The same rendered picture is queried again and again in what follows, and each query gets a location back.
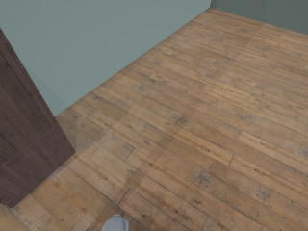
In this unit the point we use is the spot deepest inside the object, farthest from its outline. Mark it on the robot left thigh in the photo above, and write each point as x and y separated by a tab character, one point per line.
116	224

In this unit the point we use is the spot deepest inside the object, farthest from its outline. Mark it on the cupboard door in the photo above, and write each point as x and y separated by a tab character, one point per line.
23	118

